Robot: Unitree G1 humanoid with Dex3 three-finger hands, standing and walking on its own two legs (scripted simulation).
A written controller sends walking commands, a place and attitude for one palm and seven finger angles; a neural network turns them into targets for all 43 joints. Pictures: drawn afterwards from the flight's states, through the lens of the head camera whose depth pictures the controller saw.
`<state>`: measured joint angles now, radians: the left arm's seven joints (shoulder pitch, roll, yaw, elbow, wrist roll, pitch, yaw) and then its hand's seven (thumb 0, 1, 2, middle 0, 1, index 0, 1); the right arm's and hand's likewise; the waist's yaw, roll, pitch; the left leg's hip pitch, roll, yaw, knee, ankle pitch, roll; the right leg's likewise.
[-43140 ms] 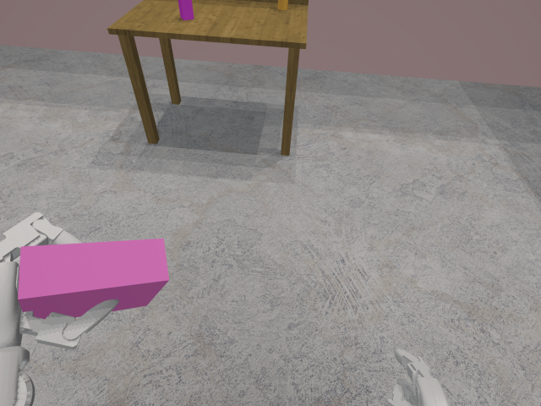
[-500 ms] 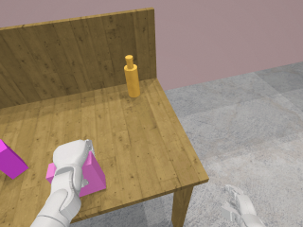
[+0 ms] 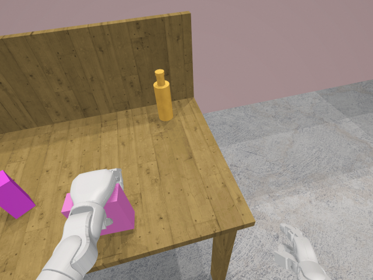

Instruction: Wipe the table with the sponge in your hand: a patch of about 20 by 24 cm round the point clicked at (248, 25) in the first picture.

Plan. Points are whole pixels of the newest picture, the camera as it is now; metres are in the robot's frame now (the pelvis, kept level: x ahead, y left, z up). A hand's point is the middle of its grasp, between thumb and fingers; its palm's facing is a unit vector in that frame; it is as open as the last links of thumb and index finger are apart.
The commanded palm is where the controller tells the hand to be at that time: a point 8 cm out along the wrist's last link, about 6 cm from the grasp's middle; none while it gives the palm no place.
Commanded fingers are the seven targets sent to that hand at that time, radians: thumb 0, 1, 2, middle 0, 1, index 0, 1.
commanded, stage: lower the sponge onto the table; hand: left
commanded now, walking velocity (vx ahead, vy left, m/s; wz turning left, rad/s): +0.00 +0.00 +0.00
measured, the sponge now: (105, 216) +0.25 +0.25 -0.03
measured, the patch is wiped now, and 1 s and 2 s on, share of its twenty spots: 0.05 0.10 0.20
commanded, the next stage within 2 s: wipe forward along the first lane in 0.92 s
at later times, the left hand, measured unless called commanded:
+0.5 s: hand (103, 196) +0.27 +0.24 +0.03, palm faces -0.01 -0.08 -1.00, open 9.1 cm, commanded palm +0.25 +0.24 +0.09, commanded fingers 0.00 0.10 1.30 -1.20 -1.60 -1.20 -1.60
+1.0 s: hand (100, 203) +0.27 +0.25 +0.01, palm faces -0.06 -0.08 -0.99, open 9.1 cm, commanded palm +0.24 +0.25 +0.06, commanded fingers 0.00 0.10 1.30 -1.20 -1.60 -1.20 -1.60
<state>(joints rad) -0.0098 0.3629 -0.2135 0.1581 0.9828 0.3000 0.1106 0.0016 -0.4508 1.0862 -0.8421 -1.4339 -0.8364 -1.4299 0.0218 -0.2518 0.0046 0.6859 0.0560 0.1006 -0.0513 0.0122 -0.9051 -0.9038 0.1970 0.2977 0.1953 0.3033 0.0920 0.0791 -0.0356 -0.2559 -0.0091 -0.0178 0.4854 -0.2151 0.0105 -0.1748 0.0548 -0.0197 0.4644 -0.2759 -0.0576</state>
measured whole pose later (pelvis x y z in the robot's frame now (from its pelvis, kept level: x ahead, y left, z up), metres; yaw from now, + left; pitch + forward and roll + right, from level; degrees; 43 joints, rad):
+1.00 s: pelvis +0.00 +0.01 +0.00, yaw +0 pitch +1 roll +0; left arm -0.05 0.32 -0.20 0.29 1.00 0.37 0.21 0.00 -0.45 1.09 -0.84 -1.44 -0.83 -1.43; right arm 0.05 -0.25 -0.01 0.70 0.07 0.13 -0.03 0.01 -0.91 -0.90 0.20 0.30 0.19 0.30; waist 0.08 0.07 -0.07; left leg -0.32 -0.02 -0.01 0.52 -0.22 0.02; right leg -0.24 0.05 -0.01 0.51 -0.29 -0.05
